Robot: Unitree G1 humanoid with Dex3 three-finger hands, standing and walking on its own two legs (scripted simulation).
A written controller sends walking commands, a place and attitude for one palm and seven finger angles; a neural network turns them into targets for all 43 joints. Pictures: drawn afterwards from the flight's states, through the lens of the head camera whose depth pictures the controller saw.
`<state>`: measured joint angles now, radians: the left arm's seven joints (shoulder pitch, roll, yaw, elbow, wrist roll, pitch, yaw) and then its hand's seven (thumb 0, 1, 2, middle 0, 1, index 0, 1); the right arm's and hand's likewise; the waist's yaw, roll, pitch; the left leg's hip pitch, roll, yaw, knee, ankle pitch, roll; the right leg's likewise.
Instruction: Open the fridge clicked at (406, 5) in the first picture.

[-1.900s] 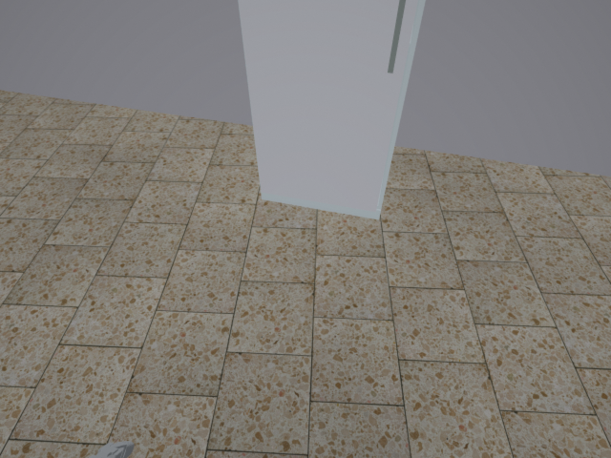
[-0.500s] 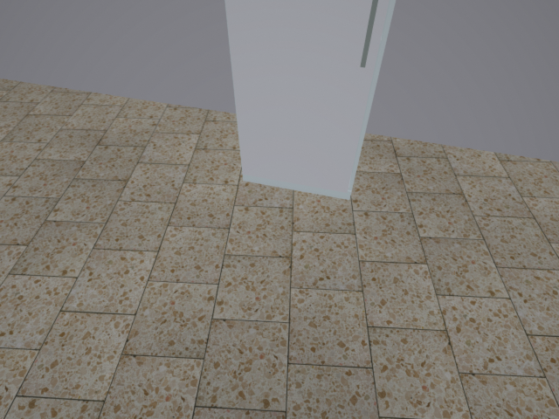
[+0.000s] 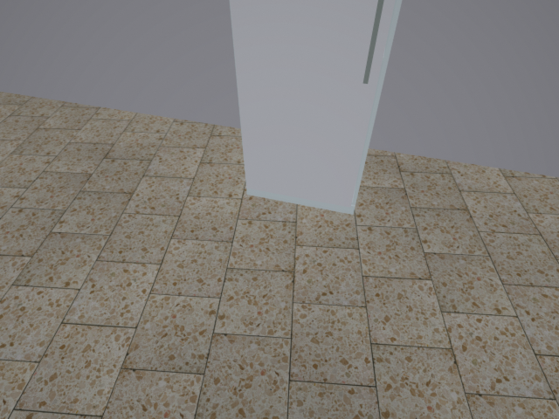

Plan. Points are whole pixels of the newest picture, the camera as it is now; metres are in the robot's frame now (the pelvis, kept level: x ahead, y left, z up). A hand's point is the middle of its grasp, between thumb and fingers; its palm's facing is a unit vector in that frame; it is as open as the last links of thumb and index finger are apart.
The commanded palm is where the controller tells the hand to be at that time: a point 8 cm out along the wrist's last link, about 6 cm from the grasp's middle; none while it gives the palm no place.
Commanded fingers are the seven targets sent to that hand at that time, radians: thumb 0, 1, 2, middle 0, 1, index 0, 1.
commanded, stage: walk to a spot facing it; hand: right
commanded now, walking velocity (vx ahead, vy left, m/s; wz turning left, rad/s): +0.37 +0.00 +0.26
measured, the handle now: (381, 1) +1.19 -0.25 +0.21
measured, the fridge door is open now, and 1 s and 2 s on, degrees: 0 0 0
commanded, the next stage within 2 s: turn to face it in 1.12 s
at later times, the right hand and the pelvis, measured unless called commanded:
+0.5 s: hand out of the picture +0.05 -0.15 -0.17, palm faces -0.03 +0.99 -0.14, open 7.4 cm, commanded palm none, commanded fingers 0.00 -0.90 -0.90 0.20 0.30 0.20 0.30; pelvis +0.16 +0.01 -0.01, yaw +7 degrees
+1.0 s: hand (374, 266) +0.50 -0.20 -0.17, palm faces -0.20 +0.97 -0.15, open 7.4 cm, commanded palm none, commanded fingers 0.00 -0.90 -0.90 0.20 0.30 0.20 0.30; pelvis +0.38 -0.04 +0.00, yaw +16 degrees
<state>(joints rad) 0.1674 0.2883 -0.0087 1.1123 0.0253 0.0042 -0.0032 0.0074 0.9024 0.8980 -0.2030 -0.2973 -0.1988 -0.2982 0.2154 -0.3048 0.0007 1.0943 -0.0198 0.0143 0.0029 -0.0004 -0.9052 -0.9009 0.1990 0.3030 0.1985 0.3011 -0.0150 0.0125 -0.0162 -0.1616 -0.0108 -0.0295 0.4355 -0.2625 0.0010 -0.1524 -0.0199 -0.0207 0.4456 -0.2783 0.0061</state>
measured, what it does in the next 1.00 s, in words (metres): walks ahead, turning left: right foot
